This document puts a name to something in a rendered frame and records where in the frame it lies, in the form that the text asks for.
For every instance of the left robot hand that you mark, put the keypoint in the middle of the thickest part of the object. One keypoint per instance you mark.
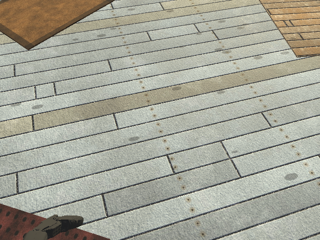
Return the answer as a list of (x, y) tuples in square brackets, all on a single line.
[(54, 225)]

